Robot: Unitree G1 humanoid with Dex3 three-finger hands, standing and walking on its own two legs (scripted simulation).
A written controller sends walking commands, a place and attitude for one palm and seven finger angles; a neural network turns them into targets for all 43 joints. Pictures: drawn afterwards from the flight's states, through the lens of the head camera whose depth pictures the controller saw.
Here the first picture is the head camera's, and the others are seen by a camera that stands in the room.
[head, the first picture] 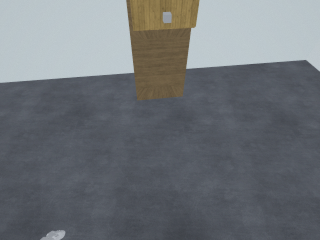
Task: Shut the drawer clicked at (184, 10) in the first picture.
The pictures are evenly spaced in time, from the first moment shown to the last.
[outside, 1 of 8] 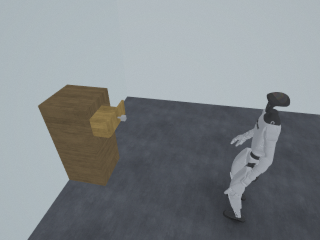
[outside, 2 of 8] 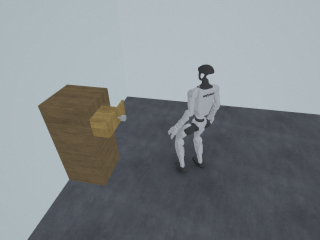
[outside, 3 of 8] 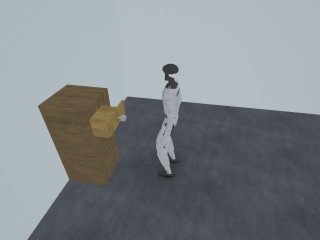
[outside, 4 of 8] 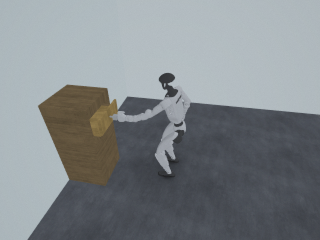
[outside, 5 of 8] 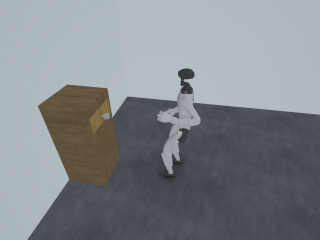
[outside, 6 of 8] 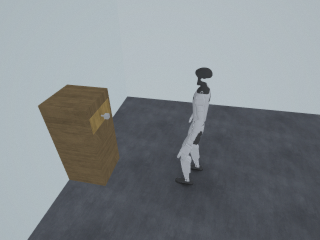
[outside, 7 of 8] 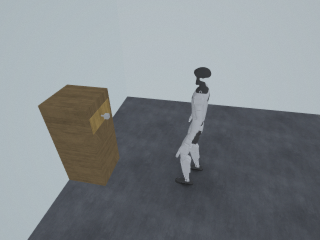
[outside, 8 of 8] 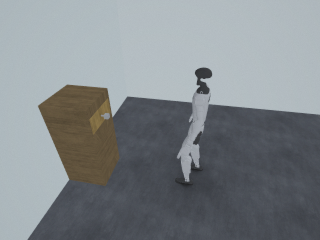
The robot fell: no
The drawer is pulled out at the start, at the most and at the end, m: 0.17 0.17 0.00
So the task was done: yes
